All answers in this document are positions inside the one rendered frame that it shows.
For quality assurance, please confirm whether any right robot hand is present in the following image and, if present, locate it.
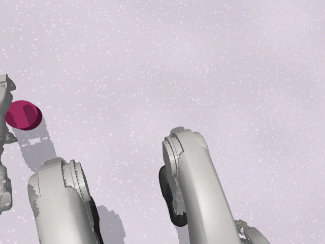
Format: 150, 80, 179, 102
234, 220, 270, 244

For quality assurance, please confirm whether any left robot foot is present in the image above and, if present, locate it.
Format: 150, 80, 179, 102
89, 196, 104, 244

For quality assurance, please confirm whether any tin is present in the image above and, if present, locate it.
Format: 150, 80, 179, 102
5, 100, 42, 131

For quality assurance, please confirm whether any left robot hand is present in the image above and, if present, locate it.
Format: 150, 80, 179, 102
0, 74, 18, 144

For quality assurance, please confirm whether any left robot arm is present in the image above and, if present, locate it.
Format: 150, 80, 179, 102
0, 115, 13, 215

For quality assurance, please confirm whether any right robot foot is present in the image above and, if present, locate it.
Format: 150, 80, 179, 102
159, 165, 187, 227

